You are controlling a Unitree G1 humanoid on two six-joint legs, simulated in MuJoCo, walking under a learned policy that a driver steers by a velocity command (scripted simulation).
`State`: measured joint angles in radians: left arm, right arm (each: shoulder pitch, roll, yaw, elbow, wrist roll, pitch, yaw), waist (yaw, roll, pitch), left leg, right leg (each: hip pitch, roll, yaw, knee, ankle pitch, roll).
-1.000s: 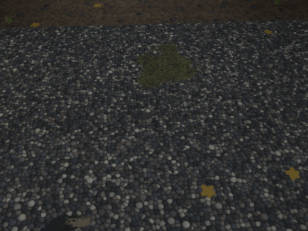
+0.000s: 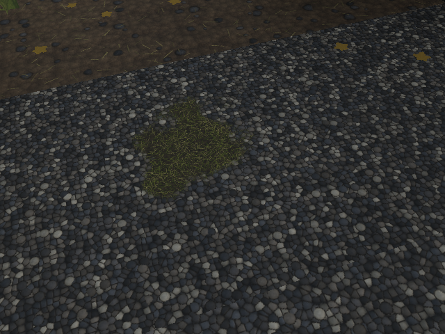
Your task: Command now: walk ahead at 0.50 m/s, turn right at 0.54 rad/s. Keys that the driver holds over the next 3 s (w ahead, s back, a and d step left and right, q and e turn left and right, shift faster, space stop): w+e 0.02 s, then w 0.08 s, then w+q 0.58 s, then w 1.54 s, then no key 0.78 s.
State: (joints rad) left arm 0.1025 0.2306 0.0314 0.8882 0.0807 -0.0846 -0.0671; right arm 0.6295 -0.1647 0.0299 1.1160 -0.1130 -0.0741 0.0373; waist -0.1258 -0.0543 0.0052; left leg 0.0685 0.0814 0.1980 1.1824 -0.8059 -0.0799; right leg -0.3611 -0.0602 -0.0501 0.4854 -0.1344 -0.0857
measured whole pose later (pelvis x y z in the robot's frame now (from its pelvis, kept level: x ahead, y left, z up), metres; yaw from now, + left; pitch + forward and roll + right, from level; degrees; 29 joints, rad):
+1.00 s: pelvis +0.66 +0.04 -0.14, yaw +16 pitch +1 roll +2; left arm 0.07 0.22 -0.01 0.78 -0.02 -0.10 -0.04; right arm 0.58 -0.18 -0.01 1.03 0.02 -0.08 0.01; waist -0.13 -0.04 -0.02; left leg -0.23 -0.18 -0.17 1.35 -0.84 0.08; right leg -0.35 -0.04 0.01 0.37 0.06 -0.02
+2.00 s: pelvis +1.19 +0.16 -0.16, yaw +16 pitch +4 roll +1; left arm -0.01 0.23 0.05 0.85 -0.01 -0.10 -0.03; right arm 0.37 -0.25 -0.07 0.99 0.02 -0.07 -0.01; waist -0.06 0.01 0.01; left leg -0.15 0.01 -0.02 0.72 -0.45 0.01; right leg -0.49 0.00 -0.03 0.53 -0.12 -0.05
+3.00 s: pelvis +1.50 +0.24 -0.15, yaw +15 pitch -1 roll +0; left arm 0.23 0.20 0.04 1.06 0.01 -0.02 0.04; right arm 0.14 -0.22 -0.04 1.03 -0.01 -0.01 -0.03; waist 0.00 0.01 0.02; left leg -0.29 0.00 0.02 0.47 -0.17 0.00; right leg -0.22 -0.02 -0.01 0.51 -0.28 0.01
